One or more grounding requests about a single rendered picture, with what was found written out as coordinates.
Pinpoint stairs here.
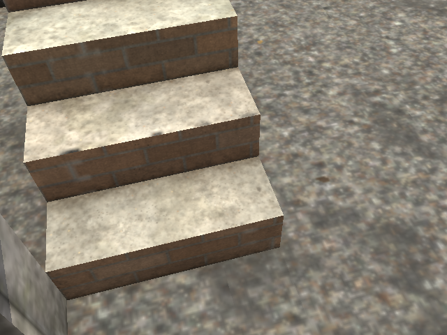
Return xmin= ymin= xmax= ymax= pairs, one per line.
xmin=2 ymin=0 xmax=284 ymax=300

